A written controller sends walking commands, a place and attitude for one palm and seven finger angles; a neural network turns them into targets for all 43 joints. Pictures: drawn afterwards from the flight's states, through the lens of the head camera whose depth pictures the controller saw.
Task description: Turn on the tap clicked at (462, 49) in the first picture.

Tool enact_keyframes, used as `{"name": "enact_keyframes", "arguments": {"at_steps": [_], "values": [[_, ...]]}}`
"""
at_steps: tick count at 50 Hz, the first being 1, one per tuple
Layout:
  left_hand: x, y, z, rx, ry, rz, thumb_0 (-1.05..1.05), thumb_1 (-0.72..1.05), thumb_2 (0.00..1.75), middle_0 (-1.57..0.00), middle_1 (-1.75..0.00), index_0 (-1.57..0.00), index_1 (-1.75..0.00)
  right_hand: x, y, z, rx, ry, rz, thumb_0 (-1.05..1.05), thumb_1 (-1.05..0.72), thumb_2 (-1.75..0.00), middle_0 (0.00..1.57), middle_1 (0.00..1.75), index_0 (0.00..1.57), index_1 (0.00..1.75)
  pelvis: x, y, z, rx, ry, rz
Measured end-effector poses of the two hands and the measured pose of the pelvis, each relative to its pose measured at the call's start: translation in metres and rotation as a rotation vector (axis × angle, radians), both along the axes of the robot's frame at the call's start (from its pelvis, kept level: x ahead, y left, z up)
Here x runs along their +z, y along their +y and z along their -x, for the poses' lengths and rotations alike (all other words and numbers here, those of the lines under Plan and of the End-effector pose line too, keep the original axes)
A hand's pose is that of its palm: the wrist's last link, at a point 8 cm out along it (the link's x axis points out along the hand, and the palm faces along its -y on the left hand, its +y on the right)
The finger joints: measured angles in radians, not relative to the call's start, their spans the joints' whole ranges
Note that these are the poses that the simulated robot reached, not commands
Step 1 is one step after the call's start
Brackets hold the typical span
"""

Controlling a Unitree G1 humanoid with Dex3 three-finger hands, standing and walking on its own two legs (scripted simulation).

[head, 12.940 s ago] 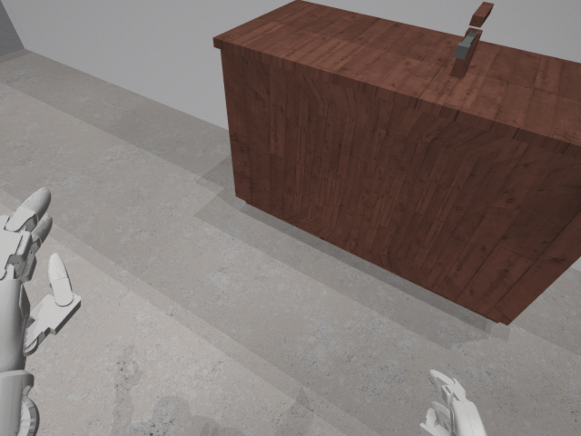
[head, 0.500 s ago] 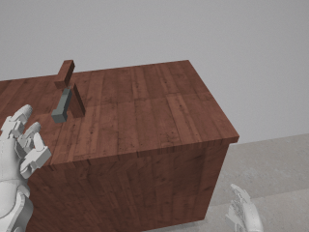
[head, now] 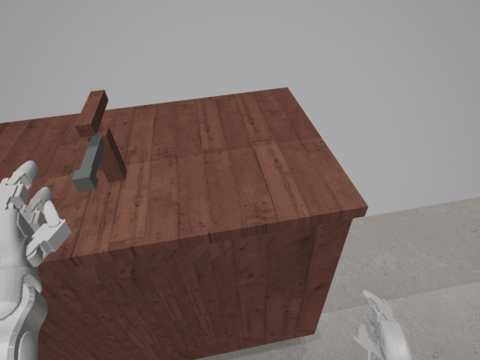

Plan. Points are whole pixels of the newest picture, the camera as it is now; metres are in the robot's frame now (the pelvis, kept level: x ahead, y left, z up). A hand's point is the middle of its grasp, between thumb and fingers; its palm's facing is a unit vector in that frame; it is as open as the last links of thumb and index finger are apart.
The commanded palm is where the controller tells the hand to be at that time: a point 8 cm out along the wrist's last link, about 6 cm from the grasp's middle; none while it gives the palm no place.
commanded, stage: reach beside the lever's end, fingers flat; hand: left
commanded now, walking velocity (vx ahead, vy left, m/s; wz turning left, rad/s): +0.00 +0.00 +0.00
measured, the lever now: (85, 179) +0.33 +0.31 +0.16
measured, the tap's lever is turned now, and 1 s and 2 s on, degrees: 0 0 0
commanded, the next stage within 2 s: push the lever round in 1.26 s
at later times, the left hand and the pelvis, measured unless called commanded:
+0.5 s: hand (62, 215) +0.26 +0.31 +0.16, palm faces +0.55 -0.83 -0.11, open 7.7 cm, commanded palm +0.21 +0.35 +0.16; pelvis +0.00 +0.00 +0.00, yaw +0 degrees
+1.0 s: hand (51, 211) +0.27 +0.34 +0.14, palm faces +0.56 -0.82 -0.10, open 7.8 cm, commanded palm +0.23 +0.37 +0.14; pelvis +0.00 +0.00 +0.00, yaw +0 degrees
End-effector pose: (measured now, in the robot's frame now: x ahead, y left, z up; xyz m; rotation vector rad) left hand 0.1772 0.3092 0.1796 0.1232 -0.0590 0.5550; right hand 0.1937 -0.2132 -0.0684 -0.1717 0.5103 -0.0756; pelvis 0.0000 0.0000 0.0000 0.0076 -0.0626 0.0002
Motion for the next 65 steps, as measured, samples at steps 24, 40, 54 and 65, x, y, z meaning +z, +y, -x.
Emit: {"name": "enact_keyframes", "arguments": {"at_steps": [24,40,54,65], "values": [[-0.018,0.032,-0.03,0.026,0.045,0.025,0.02,0.9,0.9,-0.16,-0.2,-0.17,-0.2,-0.007,-0.015,0.009,-0.049,0.056,0.028,0.02,-0.91,-0.9,0.21,0.3,0.2,0.3,0.0,0.0,-0.003,-0.001,0.026,0.002],[-0.026,0.05,-0.037,0.048,0.049,0.026,0.02,0.9,0.9,-0.15,-0.16,-0.16,-0.16,-0.012,-0.017,0.018,-0.063,0.093,0.033,0.02,-0.91,-0.89,0.21,0.3,0.2,0.3,0.0,0.002,-0.004,-0.005,0.045,0.002],[-0.032,0.062,-0.051,0.016,0.041,0.035,0.02,0.9,0.9,-0.15,-0.15,-0.15,-0.15,-0.016,-0.021,0.033,-0.081,0.12,0.055,0.02,-0.91,-0.89,0.21,0.3,0.2,0.3,-0.002,0.007,0.0,-0.001,0.06,0.008],[-0.037,0.07,-0.054,0.045,0.059,0.037,0.02,0.9,0.9,-0.15,-0.15,-0.16,-0.15,-0.016,-0.018,0.04,-0.096,0.133,0.045,0.02,-0.91,-0.89,0.21,0.3,0.2,0.3,-0.002,0.009,-0.002,-0.012,0.07,0.009]]}}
